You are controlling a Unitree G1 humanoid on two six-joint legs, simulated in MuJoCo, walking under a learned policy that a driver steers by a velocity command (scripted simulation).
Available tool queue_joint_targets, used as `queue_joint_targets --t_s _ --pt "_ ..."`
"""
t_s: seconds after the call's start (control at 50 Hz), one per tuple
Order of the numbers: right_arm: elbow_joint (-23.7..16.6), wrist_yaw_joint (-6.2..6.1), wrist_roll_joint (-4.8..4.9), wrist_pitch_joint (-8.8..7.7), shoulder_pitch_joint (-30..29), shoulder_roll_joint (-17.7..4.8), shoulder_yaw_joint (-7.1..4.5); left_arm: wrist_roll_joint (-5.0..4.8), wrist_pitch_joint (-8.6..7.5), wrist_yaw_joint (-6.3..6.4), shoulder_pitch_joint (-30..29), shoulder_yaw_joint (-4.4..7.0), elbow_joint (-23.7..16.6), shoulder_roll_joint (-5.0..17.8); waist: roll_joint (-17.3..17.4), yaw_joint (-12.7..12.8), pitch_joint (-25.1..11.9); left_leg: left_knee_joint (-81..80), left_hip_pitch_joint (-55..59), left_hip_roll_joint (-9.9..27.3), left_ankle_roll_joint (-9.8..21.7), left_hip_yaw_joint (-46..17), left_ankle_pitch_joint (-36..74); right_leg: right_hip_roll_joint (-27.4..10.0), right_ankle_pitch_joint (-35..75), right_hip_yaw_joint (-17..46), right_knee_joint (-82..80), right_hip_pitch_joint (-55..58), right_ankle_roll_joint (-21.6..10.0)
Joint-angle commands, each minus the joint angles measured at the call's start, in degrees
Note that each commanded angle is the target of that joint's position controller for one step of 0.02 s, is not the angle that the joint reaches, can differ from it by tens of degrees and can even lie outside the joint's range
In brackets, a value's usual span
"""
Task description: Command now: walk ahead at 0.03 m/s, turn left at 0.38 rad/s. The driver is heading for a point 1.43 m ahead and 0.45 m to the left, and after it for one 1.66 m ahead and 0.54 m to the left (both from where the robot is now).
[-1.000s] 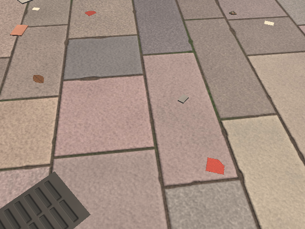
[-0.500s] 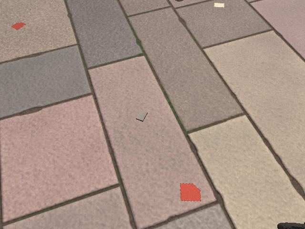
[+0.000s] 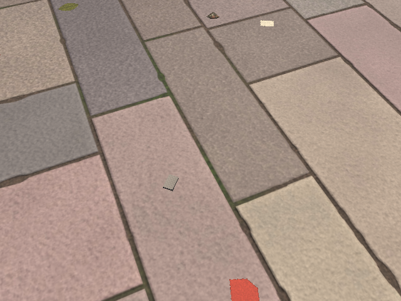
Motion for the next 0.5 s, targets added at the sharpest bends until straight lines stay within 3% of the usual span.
queue_joint_targets --t_s 0.02,0.04,0.06,0.08,0.1,0.12,0.14,0.16,0.22,0.3,0.4,0.44,0.46,0.48,0.5 --pt "-5.2 -1.19 0.82 0.44 -4.1 -9.3 -2.6 -0.03 -1.45 -0.62 7.1 1.55 -1.1 4.6 9.0 4.0 -9.3 -8.3 4.9 10.4 7.6 -16.2 -11.4 1.3 8.0 -3.0 -11.0 7.5 -2.1" --pt "-5.3 -1.46 0.96 0.69 -3.3 -8.5 -2.39 0.31 -1.64 -0.74 8.3 2.05 -0.9 6.2 7.3 4.3 -9.2 -6.0 0.7 8.5 5.4 -14.7 -14.7 -1.8 9.5 -1.4 -14.5 12.3 -3.8" --pt "-6.4 -1.41 0.79 0.59 -3.8 -6.3 -1.81 1.74 -1.57 -0.42 9.8 3.08 -1.2 10.7 -1.5 4.3 -8.2 3.7 -7.9 4.2 2.1 -8.8 -19.8 -12.4 6.5 8.6 -18.8 15.9 -8.3" --pt "-8.2 -1.1 0.78 -0.13 -4.5 -6.0 -1.89 3.39 -1.48 -0.64 6.8 3.73 -1.9 13.7 -16.5 3.0 -5.3 17.5 -13.7 -3.3 -0.4 2.0 -27.1 -22.6 13.4 21.5 -23.5 10.2 -15.7" --pt "-6.9 -0.85 -0.14 -0.64 -2.0 -9.6 -3.16 4.2 -2.02 -0.44 2.5 2.76 -4.1 10.7 -13.1 1.9 -5.2 30.1 -12.9 0.1 -1.9 -0.2 -28.4 -24.9 20.6 20.9 -22.6 7.9 -18.0" --pt "-5.0 -0.64 0.29 -0.34 1.3 -10.7 -3.89 3.32 -2.37 -0.1 -1.3 2.02 -5.2 8.1 -9.1 -0.2 -5.3 35.6 -12.5 0.2 -2.4 -0.3 -25.6 -21.7 25.2 15.0 -20.7 8.1 -15.8" --pt "-3.4 -0.89 0.28 0.41 3.7 -9.8 -3.88 2.03 -2.57 0.0 -3.3 1.72 -5.7 7.2 -7.1 -1.0 -5.1 39.0 -13.1 0.4 -3.5 0.6 -22.7 -18.6 27.3 9.9 -19.1 9.5 -13.4" --pt "-3.1 -1.05 0.06 1.02 4.2 -9.0 -3.68 1.11 -2.68 0.03 -3.2 1.45 -5.7 6.7 -7.0 -0.4 -4.7 42.2 -14.8 1.0 -4.6 0.8 -20.5 -17.8 30.5 7.4 -18.1 11.0 -12.9" --pt "-6.0 -0.5 0.85 1.52 -0.1 -6.5 -2.52 1.06 -1.85 0.4 0.4 1.46 -4.7 7.2 -8.6 2.3 -3.7 39.3 -16.9 2.7 -6.9 4.4 -16.6 -16.1 34.8 1.5 -17.7 14.2 -14.0" --pt "-9.9 0.96 0.73 1.5 -4.3 -5.2 -1.28 1.02 -0.74 0.56 3.0 2.56 -4.3 10.2 -10.5 5.0 -5.4 27.0 -12.4 5.6 -7.5 7.6 -17.2 -18.3 35.1 -0.6 -17.0 17.9 -15.0" --pt "-11.6 2.2 0.76 2.12 -3.1 -6.9 -1.86 -0.37 -0.83 -0.84 1.7 3.52 -4.4 12.4 -11.8 4.4 -5.9 13.9 -2.0 4.8 -4.1 12.4 -16.0 -20.0 36.1 -3.4 -14.2 14.8 -13.9" --pt "-10.7 2.33 0.62 2.32 0.7 -7.0 -2.44 -1.57 -1.2 -1.12 0.5 3.44 -4.1 11.7 -10.5 1.6 -6.5 1.8 6.0 3.1 -1.0 13.8 -6.9 -18.8 33.4 -6.3 -8.5 12.2 -10.5" --pt "-10.1 1.72 0.48 2.26 3.6 -9.2 -3.39 -1.18 -1.62 -1.44 3.8 2.97 -2.7 9.8 -5.8 0.9 -8.3 -3.5 14.9 3.4 1.3 10.4 2.8 -16.2 27.5 -9.9 -1.6 7.1 -6.5" --pt "-10.8 0.62 0.19 2.08 6.7 -16.7 -5.26 1.77 -1.94 -1.73 4.3 1.85 -4.5 6.5 10.1 1.3 -11.4 -2.0 28.3 17.3 7.0 -8.3 27.8 -10.3 3.7 -14.6 15.9 -8.8 -0.6" --pt "-12.0 0.99 -1.45 1.02 6.3 -18.1 -4.93 2.41 -2.13 -1.46 -0.4 1.31 -7.5 5.5 15.7 -0.4 -13.6 -2.4 26.9 28.0 20.0 -22.5 37.4 -2.5 -19.2 -8.2 28.3 -19.7 2.1"
Velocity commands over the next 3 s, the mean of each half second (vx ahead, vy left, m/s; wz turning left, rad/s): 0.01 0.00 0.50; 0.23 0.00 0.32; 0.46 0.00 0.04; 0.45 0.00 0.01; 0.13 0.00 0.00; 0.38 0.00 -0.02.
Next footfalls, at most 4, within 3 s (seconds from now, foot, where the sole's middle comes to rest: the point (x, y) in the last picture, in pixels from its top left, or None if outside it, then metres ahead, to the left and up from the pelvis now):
0.04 right None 0.05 -0.13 -0.77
0.46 left None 0.02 0.13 -0.77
0.94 right None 0.18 -0.06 -0.77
1.40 left None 0.36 0.31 -0.77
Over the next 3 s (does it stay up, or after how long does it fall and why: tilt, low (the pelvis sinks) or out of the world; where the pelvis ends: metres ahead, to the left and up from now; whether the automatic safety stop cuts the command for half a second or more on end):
stays up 0.81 0.43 -0.01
